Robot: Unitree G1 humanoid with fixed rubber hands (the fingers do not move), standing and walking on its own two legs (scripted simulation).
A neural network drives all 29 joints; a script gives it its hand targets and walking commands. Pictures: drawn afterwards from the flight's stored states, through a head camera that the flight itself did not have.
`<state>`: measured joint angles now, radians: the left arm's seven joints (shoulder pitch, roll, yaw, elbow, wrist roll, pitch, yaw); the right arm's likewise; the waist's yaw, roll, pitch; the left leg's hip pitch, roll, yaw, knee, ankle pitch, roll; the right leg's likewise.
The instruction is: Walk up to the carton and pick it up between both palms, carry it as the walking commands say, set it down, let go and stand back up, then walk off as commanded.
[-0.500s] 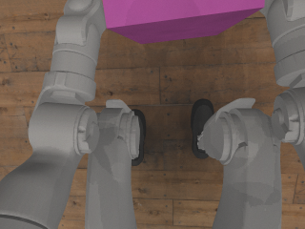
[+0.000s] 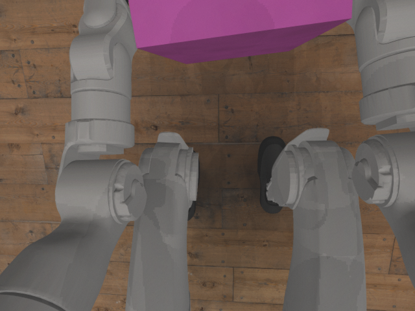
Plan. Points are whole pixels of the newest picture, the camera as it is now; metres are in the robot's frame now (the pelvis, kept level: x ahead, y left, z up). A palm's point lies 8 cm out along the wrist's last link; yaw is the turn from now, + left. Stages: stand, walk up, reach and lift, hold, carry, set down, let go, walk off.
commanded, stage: reach and lift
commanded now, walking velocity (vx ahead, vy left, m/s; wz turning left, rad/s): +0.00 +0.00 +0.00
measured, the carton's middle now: out of the picture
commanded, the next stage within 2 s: none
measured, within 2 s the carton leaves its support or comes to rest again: neither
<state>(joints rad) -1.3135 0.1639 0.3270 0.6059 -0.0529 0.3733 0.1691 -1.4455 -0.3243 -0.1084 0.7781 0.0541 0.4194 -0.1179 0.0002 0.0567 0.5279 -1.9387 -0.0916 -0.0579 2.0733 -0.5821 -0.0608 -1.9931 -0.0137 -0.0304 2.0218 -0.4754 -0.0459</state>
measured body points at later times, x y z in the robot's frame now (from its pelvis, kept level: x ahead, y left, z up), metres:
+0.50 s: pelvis +0.00 +0.00 +0.05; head +0.35 -0.02 +0.32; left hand +0.53 +0.16 -0.07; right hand +0.54 -0.16 -0.08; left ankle +0.13 +0.13 -0.39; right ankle +0.15 -0.11 -0.39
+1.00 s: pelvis +0.01 +0.00 +0.11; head +0.32 -0.01 +0.43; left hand +0.52 +0.16 +0.02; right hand +0.55 -0.16 +0.02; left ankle +0.13 +0.13 -0.39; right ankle +0.15 -0.11 -0.39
